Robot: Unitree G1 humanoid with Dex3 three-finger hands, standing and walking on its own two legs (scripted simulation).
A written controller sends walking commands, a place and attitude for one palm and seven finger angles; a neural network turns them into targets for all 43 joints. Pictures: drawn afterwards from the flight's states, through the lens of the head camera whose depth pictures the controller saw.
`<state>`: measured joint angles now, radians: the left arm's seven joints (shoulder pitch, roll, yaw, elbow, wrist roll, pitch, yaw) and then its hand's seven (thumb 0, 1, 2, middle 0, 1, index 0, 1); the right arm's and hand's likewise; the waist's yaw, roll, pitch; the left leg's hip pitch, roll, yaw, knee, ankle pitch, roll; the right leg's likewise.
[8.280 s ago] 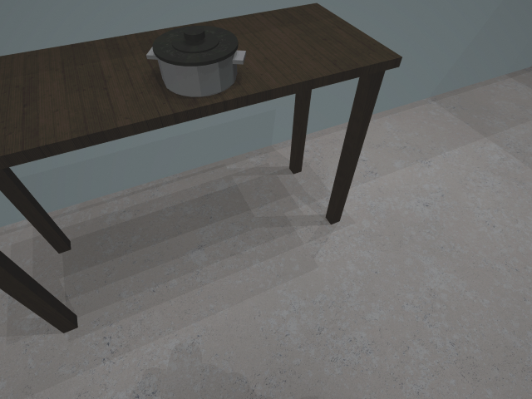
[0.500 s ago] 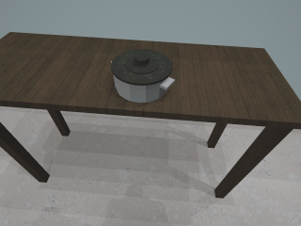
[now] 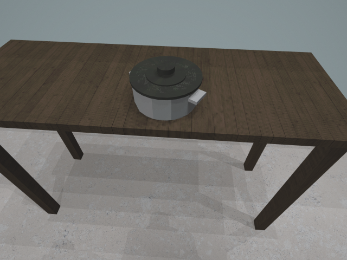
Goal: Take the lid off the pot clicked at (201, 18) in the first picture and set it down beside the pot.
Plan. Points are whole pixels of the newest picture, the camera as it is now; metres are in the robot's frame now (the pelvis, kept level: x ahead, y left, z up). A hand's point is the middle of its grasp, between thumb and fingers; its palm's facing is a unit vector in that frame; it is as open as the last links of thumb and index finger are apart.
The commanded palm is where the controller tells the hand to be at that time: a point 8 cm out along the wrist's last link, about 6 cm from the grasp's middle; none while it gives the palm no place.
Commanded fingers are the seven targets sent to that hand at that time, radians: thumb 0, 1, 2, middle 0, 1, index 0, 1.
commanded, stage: look again from close up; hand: left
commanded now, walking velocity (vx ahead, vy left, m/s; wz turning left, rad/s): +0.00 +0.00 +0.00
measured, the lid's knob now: (165, 67) +0.56 +0.05 +0.17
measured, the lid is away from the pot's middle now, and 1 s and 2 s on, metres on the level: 0.00 0.00 0.00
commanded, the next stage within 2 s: shuffle to correct the standing spot in 0.54 s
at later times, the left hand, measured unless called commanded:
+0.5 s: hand out of the picture +0.03 +0.18 -0.17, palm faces +0.01 -0.98 -0.21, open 7.4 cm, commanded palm none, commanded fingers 0.00 0.90 0.90 -0.20 -0.30 -0.20 -0.30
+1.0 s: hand out of the picture +0.01 +0.16 -0.18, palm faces +0.05 -0.98 -0.18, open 7.4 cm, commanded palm none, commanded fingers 0.00 0.90 0.90 -0.20 -0.30 -0.20 -0.30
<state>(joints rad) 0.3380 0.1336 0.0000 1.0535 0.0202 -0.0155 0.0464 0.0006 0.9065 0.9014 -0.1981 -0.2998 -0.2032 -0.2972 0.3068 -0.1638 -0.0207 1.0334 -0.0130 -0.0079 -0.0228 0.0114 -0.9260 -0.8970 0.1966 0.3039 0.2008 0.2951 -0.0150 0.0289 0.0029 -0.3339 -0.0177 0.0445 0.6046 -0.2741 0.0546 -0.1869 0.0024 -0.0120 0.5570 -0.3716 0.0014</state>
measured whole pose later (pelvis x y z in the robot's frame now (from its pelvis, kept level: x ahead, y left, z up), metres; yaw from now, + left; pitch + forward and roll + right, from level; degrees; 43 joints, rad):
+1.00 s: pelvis +0.04 -0.02 +0.00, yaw +0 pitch +1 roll -1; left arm 0.37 0.19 0.03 1.04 0.02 -0.01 0.01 0.00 0.91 0.90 -0.20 -0.30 -0.20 -0.30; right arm 0.28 -0.15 -0.03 1.07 -0.01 -0.01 -0.02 0.00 -0.91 -0.90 0.20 0.30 0.20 0.30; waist 0.01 -0.02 0.02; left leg -0.32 0.01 0.04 0.67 -0.37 0.03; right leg -0.13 0.03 -0.02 0.52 -0.42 -0.03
